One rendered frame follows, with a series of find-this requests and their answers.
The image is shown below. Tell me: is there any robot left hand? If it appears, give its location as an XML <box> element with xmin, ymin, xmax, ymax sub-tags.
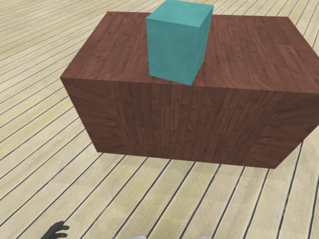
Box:
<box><xmin>41</xmin><ymin>221</ymin><xmax>69</xmax><ymax>239</ymax></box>

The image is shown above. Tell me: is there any carton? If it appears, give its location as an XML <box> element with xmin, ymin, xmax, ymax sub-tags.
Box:
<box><xmin>146</xmin><ymin>0</ymin><xmax>214</xmax><ymax>86</ymax></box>

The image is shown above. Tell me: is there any pedestal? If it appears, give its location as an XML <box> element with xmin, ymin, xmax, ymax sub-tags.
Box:
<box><xmin>60</xmin><ymin>11</ymin><xmax>319</xmax><ymax>169</ymax></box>

